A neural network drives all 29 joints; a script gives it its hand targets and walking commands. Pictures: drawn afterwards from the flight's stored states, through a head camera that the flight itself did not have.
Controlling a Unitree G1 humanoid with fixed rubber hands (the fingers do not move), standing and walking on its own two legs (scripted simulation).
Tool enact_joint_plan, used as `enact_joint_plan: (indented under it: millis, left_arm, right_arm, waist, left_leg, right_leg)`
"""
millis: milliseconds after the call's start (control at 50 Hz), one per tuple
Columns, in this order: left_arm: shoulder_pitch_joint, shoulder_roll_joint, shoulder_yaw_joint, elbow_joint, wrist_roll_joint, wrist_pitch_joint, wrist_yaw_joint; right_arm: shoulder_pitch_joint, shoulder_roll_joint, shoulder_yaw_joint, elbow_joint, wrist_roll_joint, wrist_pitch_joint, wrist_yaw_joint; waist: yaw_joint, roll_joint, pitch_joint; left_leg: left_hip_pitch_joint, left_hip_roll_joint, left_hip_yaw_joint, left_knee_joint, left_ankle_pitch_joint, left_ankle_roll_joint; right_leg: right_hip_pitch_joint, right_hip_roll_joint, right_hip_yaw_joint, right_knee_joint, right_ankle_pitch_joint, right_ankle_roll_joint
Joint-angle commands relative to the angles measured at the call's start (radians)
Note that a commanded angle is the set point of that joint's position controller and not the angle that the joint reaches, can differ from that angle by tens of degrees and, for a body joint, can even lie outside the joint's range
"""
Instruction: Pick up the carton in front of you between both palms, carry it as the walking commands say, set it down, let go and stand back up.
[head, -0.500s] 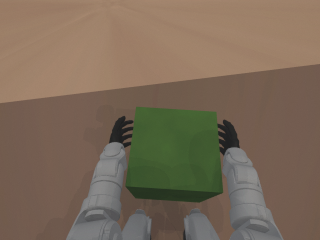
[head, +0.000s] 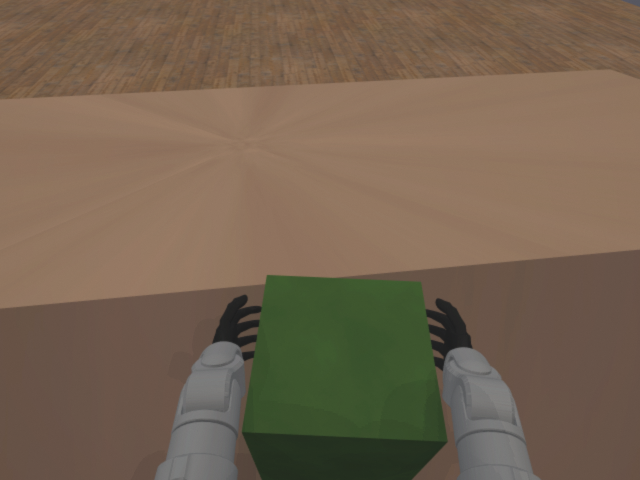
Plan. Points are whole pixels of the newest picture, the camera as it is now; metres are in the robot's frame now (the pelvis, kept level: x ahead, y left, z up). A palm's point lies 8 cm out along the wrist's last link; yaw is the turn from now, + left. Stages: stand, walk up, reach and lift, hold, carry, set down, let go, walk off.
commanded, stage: reach and lift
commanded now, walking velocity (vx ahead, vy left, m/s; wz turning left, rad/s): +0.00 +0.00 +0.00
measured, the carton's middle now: (338, 386) +0.28 +0.00 -0.06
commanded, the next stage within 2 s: hold in 1.02 s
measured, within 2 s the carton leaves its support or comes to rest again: neither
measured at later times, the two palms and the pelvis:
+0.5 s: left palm (225, 341) +0.29 +0.15 +0.04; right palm (460, 348) +0.29 -0.15 +0.04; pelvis -0.01 +0.00 +0.01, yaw +0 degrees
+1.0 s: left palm (223, 337) +0.30 +0.15 +0.05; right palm (461, 344) +0.29 -0.15 +0.05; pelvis +0.01 +0.00 +0.01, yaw +0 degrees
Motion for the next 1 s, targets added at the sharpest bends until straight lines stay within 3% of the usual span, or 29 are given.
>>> enact_joint_plan:
  millis: [0, 100, 160, 380, 740, 980]
  left_arm:
    - [-0.511, -0.967, -0.524, 0.019, -0.166, 0.056, -0.274]
    - [-0.607, -0.962, -0.459, 0.066, -0.14, 0.06, -0.292]
    - [-0.658, -0.976, -0.461, 0.061, -0.142, 0.053, -0.3]
    - [-0.644, -0.968, -0.472, 0.028, -0.138, 0.066, -0.295]
    - [-0.447, -0.94, -0.551, -0.145, -0.187, 0.114, -0.272]
    - [-0.455, -0.927, -0.569, -0.191, -0.196, 0.139, -0.265]
  right_arm:
    - [-0.494, 0.943, 0.513, 0.043, 0.148, 0.048, 0.239]
    - [-0.582, 0.949, 0.453, 0.081, 0.118, 0.056, 0.255]
    - [-0.631, 0.969, 0.468, 0.066, 0.12, 0.052, 0.262]
    - [-0.614, 0.965, 0.478, 0.042, 0.119, 0.062, 0.264]
    - [-0.419, 0.925, 0.543, -0.126, 0.154, 0.105, 0.245]
    - [-0.434, 0.907, 0.56, -0.167, 0.168, 0.128, 0.245]
  waist:
    - [-0.001, 0.004, -0.108]
    - [-0.001, -0.006, -0.065]
    - [0.003, -0.012, -0.099]
    - [0.008, 0.004, -0.15]
    - [0.0, 0.004, -0.164]
    - [0.007, 0.006, -0.133]
  left_leg:
    - [0.11, -0.049, -0.019, -0.153, 0.111, 0.011]
    - [0.097, -0.042, 0.002, -0.168, -0.005, 0.018]
    - [0.102, -0.041, 0.007, -0.167, -0.015, 0.019]
    - [0.164, -0.049, 0.009, -0.19, 0.063, 0.012]
    - [0.275, -0.055, -0.012, -0.22, 0.345, -0.006]
    - [0.274, -0.055, -0.008, -0.232, 0.289, -0.004]
  right_leg:
    - [0.167, 0.052, 0.026, -0.136, 0.126, -0.015]
    - [0.164, 0.044, 0.017, -0.154, 0.017, -0.018]
    - [0.188, 0.041, 0.016, -0.152, 0.006, -0.017]
    - [0.247, 0.049, 0.015, -0.171, 0.082, -0.009]
    - [0.327, 0.063, 0.02, -0.204, 0.343, -0.001]
    - [0.321, 0.065, 0.022, -0.215, 0.281, -0.003]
